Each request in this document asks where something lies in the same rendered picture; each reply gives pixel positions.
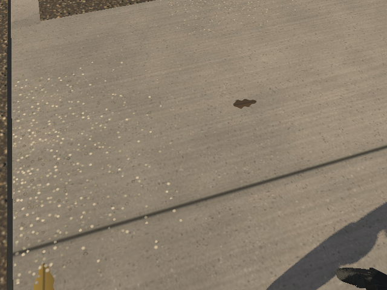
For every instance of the robot right hand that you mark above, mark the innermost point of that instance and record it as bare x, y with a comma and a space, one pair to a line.
371, 279

